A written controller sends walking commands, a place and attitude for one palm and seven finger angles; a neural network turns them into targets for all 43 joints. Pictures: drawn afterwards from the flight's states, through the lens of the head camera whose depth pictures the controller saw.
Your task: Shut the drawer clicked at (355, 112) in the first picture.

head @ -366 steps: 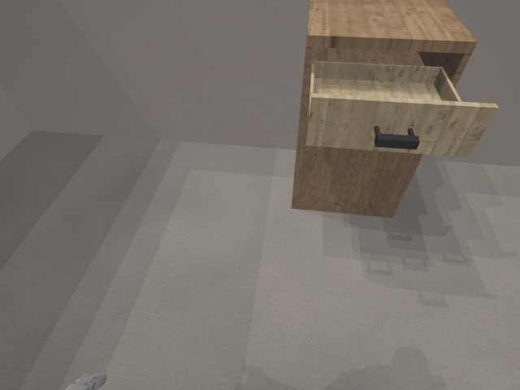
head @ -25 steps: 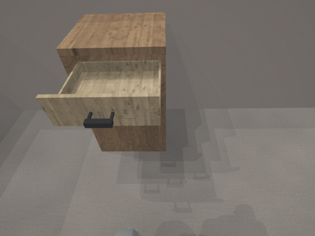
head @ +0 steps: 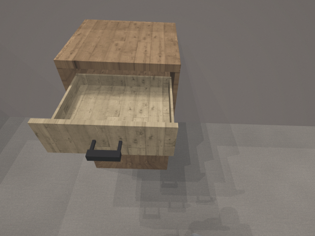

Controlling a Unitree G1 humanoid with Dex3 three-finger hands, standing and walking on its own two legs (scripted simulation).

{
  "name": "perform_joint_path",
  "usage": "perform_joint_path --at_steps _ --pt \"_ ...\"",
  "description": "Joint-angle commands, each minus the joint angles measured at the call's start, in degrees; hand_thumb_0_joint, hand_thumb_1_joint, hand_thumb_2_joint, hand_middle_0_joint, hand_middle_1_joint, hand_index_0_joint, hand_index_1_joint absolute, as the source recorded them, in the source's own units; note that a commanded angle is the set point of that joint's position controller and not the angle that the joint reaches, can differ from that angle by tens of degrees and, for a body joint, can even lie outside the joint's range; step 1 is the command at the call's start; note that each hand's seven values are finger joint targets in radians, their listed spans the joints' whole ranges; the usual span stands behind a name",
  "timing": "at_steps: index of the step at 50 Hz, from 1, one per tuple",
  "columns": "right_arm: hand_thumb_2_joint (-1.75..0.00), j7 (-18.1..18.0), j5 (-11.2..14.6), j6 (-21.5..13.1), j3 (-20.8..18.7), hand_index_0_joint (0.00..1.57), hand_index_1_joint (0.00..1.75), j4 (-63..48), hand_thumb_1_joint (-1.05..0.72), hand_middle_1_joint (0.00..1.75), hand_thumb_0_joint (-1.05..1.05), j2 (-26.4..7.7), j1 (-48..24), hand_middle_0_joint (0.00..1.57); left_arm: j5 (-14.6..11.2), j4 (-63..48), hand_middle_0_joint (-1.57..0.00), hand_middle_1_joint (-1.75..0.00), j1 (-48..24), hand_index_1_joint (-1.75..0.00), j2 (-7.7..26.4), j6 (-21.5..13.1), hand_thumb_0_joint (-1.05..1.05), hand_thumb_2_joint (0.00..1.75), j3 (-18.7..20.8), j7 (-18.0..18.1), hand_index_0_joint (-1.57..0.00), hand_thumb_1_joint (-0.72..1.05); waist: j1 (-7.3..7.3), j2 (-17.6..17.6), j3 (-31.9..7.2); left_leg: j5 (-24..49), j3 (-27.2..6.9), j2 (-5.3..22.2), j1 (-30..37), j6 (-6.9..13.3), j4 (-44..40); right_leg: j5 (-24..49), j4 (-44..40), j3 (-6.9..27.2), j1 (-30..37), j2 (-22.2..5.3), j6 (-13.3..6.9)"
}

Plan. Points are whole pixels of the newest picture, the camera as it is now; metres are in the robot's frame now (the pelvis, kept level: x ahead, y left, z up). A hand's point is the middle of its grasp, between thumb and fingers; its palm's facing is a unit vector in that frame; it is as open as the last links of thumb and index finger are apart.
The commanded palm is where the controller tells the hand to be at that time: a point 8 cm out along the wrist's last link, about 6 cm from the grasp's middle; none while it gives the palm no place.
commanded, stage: come to a stop and stand still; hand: left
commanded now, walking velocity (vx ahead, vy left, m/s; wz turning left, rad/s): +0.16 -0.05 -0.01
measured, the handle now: (105, 149) +0.38 +0.20 -0.04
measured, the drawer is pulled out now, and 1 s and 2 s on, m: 0.30 0.30 0.30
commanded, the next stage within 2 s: look again from close up in 1.04 s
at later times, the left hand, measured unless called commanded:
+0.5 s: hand out of the picture +0.12 +0.16 -0.16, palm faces +0.07 -0.96 -0.26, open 7.3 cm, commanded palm none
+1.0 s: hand out of the picture +0.01 +0.21 -0.17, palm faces +0.05 -0.97 -0.25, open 7.4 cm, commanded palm none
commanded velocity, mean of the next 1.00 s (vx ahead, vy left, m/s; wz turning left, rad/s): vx -0.05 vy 0.04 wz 0.00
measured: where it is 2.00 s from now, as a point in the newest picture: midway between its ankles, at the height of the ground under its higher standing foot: outside the picture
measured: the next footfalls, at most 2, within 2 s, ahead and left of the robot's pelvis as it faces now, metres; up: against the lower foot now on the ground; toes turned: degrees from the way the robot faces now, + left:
right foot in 0.18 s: +0.13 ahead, -0.10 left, +0.00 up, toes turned +2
left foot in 0.58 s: +0.07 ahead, +0.12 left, +0.00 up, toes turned +4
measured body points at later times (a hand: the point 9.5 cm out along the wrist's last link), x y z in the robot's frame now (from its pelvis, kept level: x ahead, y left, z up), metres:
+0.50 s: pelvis +0.05 -0.03 +0.00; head +0.08 -0.05 +0.44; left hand +0.12 +0.21 -0.14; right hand +0.07 -0.26 -0.17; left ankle +0.02 +0.11 -0.70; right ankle +0.13 -0.14 -0.74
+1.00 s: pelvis +0.01 +0.02 -0.01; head +0.00 +0.00 +0.44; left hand +0.01 +0.26 -0.15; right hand +0.04 -0.21 -0.17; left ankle +0.03 +0.11 -0.74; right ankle +0.08 -0.10 -0.74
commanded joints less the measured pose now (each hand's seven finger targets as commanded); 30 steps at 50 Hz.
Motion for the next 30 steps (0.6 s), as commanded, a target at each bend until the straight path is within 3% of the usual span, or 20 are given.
perform_joint_path --at_steps 1,4,6,7,8,9,10,11,12,14,16,20,24,25,26,27,28,29,30 --pt "-0.90 0.02 -0.25 0.12 -1.07 0.20 0.30 -0.63 -0.90 0.30 0.00 -6.81 5.19 0.20 -0.14 -3.15 -0.20 -0.30 0.57 -0.30 0.35 -0.01 0.00 0.90 -0.15 -0.67 -0.20 0.90 -0.91 7.58 6.94 6.93 -11.00 16.67 -5.51 7.97 -12.98 1.36 -9.69 0.66 1.94 -0.57 0.38" --pt "-0.90 0.05 -0.45 0.77 -1.36 0.20 0.30 0.05 -0.90 0.30 0.00 -7.42 5.97 0.20 -0.18 -4.67 -0.20 -0.30 -2.55 -0.30 1.26 -0.33 0.00 0.90 -0.12 -0.71 -0.20 0.90 -1.66 7.80 7.04 5.32 -12.15 16.88 -5.62 7.55 -10.34 0.24 -15.29 -0.51 6.22 1.07 0.00" --pt "-0.90 -0.13 -0.39 1.34 -1.09 0.20 0.30 0.56 -0.90 0.30 0.00 -7.27 5.36 0.20 -0.14 -3.84 -0.20 -0.30 -0.24 -0.30 1.20 -0.73 0.00 0.90 -0.14 -0.51 -0.20 0.90 -0.11 6.90 5.75 6.93 -10.11 14.66 -6.34 5.43 -4.64 2.77 -21.83 -2.00 13.16 2.89 -0.09" --pt "-0.90 -0.20 -0.20 1.48 -0.61 0.20 0.30 1.03 -0.90 0.30 0.00 -6.00 5.74 0.20 -0.14 -2.65 -0.20 -0.30 3.19 -0.30 2.08 -1.35 0.00 0.90 -0.06 -0.15 -0.20 0.90 1.37 3.59 3.37 8.21 -7.69 11.59 -6.08 2.83 1.31 7.54 -28.10 -1.45 19.14 3.03 -0.19" --pt "-0.90 -0.14 0.29 1.33 0.02 0.20 0.30 1.34 -0.90 0.30 0.00 -3.57 7.11 0.20 -0.09 -1.23 -0.20 -0.30 6.42 -0.30 5.15 -2.18 0.00 0.90 0.20 0.48 -0.20 0.90 2.02 -3.12 0.08 3.19 -4.67 7.27 -10.41 -0.44 8.60 21.61 -29.89 6.27 26.88 -2.97 -1.68" --pt "-0.90 0.03 0.79 1.72 0.62 0.20 0.30 1.24 -0.90 0.30 0.00 -1.03 9.11 0.20 -0.40 -0.57 -0.20 -0.30 7.32 -0.30 8.94 -2.65 0.00 0.90 0.34 1.00 -0.20 0.90 0.74 -10.73 -1.53 -11.85 -2.61 2.67 -14.39 -3.07 13.96 39.45 -32.89 15.47 30.00 -13.16 -6.07" --pt "-0.90 -0.60 1.03 2.80 0.46 0.20 0.30 1.70 -0.90 0.30 0.00 -2.19 10.02 0.20 -0.96 -0.85 -0.20 -0.30 7.03 -0.30 10.01 -2.62 0.00 0.90 0.17 1.08 -0.20 0.90 0.64 -9.85 -4.73 -21.79 -5.26 2.30 -10.06 -3.86 20.38 48.67 -34.66 16.93 26.78 -16.46 -10.67" --pt "-0.90 -0.75 1.18 3.61 0.37 0.20 0.30 2.19 -0.90 0.30 0.00 -2.43 9.70 0.20 -1.01 -0.87 -0.20 -0.30 4.23 -0.30 9.87 -2.61 0.00 0.90 0.24 1.50 -0.20 0.90 0.11 -11.92 -5.74 -22.40 -7.65 2.96 -9.60 -3.90 24.66 52.40 -34.39 16.98 24.82 -16.09 -12.47" --pt "-0.90 -0.99 1.44 3.98 0.18 0.20 0.30 2.53 -0.90 0.30 0.00 -2.53 9.55 0.20 -0.88 -1.37 -0.20 -0.30 1.58 -0.30 8.96 -2.15 0.00 0.90 0.15 1.98 -0.20 0.90 -0.32 -9.90 -5.02 -21.09 -9.26 3.33 -10.73 -3.92 26.96 52.83 -33.22 15.41 24.35 -15.83 -13.72" --pt "-0.90 -1.12 1.56 4.82 0.06 0.20 0.30 2.97 -0.90 0.30 0.00 -1.98 8.60 0.20 -0.57 -2.14 -0.20 -0.30 -1.50 -0.30 8.36 -1.09 0.00 0.90 0.35 2.69 -0.20 0.90 -0.61 -3.68 -4.57 -18.83 -9.75 2.74 -11.03 -4.17 28.33 49.39 -32.42 11.82 22.75 -14.56 -14.00" --pt "-0.90 -0.83 1.15 5.84 -0.21 0.20 0.30 2.50 -0.90 0.30 0.00 -1.55 8.29 0.20 -0.23 -2.90 -0.20 -0.30 -2.48 -0.30 8.33 -0.33 0.00 0.90 0.99 2.81 -0.20 0.90 -0.57 -4.54 -3.80 -16.73 -9.45 1.91 -11.29 -4.58 29.79 41.49 -33.92 10.07 19.65 -13.45 -12.96" --pt "-0.90 -0.11 0.74 6.66 -0.91 0.20 0.30 0.70 -0.90 0.30 0.00 -2.29 7.68 0.20 0.03 -4.10 -0.20 -0.30 -3.40 -0.30 9.18 0.50 0.00 0.90 1.63 2.76 -0.20 0.90 -0.24 -6.73 -3.43 -13.77 -9.22 1.25 -12.54 -4.96 30.91 26.42 -37.03 9.93 17.14 -12.37 -12.13" --pt "-0.90 0.29 0.83 5.89 -0.74 0.20 0.30 -0.84 -0.90 0.30 0.00 -2.38 6.41 0.20 0.37 -4.36 -0.20 -0.30 -3.27 -0.30 9.71 0.80 0.00 0.90 2.03 2.62 -0.20 0.90 0.28 -7.90 -4.39 -13.01 -8.50 1.36 -10.30 -4.47 21.20 12.84 -38.34 11.76 17.10 -11.58 -11.82" --pt "-0.90 0.52 0.96 4.49 -1.11 0.20 0.30 -5.45 -0.90 0.30 0.00 -6.72 8.46 0.20 0.26 -5.50 -0.20 -0.30 -1.60 -0.30 12.31 0.07 0.00 0.90 0.89 4.94 -0.20 0.90 -3.73 0.64 -14.63 -14.61 -5.83 -0.39 -9.59 -5.21 18.29 34.13 -29.08 16.33 27.84 -13.01 -10.99" --pt "-0.90 0.53 0.89 4.53 -0.76 0.20 0.30 -7.29 -0.90 0.30 0.00 -4.01 6.95 0.20 -0.05 -7.64 -0.20 -0.30 -1.87 -0.30 13.29 0.55 0.00 0.90 1.03 4.43 -0.20 0.90 -2.12 1.37 -13.89 -12.05 -6.87 1.03 -6.77 -3.43 10.21 13.81 -26.62 12.42 21.55 -11.18 -9.84" --pt "-0.90 0.51 0.65 4.60 -0.23 0.20 0.30 -7.96 -0.90 0.30 0.00 -4.30 7.74 0.20 -0.42 -7.52 -0.20 -0.30 -2.91 -0.30 10.99 1.16 0.00 0.90 0.40 3.88 -0.20 0.90 -3.27 3.72 -8.92 -5.41 -5.63 -0.39 -2.76 -2.94 1.58 1.00 -25.52 8.39 13.31 -6.90 -7.22" --pt "-0.90 0.33 0.22 4.52 -0.07 0.20 0.30 -7.92 -0.90 0.30 0.00 -5.80 8.75 0.20 -0.97 -7.62 -0.20 -0.30 -3.08 -0.30 7.87 1.59 0.00 0.90 -0.64 3.26 -0.20 0.90 -3.41 9.96 -2.62 -4.55 -9.79 4.02 -3.79 -1.42 -3.88 -6.33 -21.72 3.97 7.56 -1.68 -4.27" --pt "-0.90 0.31 -0.48 4.58 -0.34 0.20 0.30 -10.41 -0.90 0.30 0.00 -9.47 6.26 0.20 -1.09 -8.18 -0.20 -0.30 -1.10 -0.30 5.24 2.41 0.00 0.90 -1.05 2.52 -0.20 0.90 -1.66 17.07 1.68 -8.69 -19.22 12.15 -11.35 1.86 -8.86 -10.65 -17.37 -0.67 5.77 3.12 -1.67" --pt "-0.90 0.40 -0.73 5.08 -0.53 0.20 0.30 -12.49 -0.90 0.30 0.00 -11.35 1.29 0.20 -1.08 -8.47 -0.20 -0.30 0.04 -0.30 4.57 2.69 0.00 0.90 -0.78 2.23 -0.20 0.90 -0.33 13.95 5.24 -15.14 -21.48 14.64 -20.58 5.08 -10.33 -8.74 -13.82 0.00 9.48 5.26 -1.82"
